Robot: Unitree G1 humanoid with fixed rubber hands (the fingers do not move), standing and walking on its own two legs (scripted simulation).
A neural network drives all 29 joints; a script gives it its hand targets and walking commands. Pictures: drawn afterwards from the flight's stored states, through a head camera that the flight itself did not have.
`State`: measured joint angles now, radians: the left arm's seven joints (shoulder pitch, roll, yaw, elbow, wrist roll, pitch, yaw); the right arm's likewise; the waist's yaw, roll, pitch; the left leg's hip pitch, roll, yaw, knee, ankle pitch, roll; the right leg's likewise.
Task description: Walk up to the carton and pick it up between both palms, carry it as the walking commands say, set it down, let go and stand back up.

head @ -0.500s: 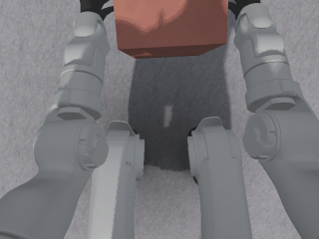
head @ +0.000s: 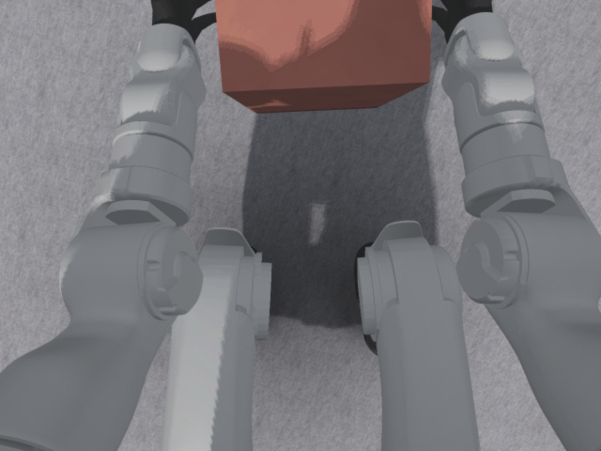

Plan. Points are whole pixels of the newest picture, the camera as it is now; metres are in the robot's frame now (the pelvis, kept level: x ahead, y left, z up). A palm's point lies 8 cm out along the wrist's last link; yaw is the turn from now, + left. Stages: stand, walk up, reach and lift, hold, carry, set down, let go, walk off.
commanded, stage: set down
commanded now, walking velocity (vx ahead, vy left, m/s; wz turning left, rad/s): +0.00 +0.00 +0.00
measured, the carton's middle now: (317, 28) +0.55 -0.02 -0.25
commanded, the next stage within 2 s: let go in 1.94 s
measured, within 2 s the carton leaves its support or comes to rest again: neither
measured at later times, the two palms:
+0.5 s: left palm (146, 49) +0.52 +0.17 -0.19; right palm (482, 38) +0.51 -0.20 -0.19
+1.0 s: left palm (117, 4) +0.52 +0.14 -0.08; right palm out of the picture +0.53 -0.21 -0.07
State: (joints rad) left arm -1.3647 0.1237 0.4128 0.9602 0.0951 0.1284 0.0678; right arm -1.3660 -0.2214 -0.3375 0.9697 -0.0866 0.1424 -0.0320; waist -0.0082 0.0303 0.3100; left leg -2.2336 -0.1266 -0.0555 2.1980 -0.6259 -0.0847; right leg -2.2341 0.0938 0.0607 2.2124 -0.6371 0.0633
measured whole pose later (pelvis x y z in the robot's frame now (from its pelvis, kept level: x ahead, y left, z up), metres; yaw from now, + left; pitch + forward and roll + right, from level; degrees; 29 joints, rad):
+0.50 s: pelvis -0.01 +0.00 +0.01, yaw -1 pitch +34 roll +0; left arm -1.40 0.32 0.15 1.02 -0.15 0.03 0.15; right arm -1.42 -0.38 -0.13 1.06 0.17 0.03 -0.10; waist -0.01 0.01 0.50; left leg -2.17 -0.10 -0.04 2.18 -0.60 -0.07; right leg -2.17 0.08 0.05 2.18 -0.60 0.06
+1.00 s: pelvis -0.03 +0.00 +0.06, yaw -1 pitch +28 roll +1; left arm -1.38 0.29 0.14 0.84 -0.19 0.16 0.18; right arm -1.41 -0.40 -0.14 0.88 0.18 0.16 -0.12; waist -0.01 0.01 0.53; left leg -1.93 -0.07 -0.04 2.02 -0.57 -0.05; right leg -1.93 0.06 0.04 2.03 -0.58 0.03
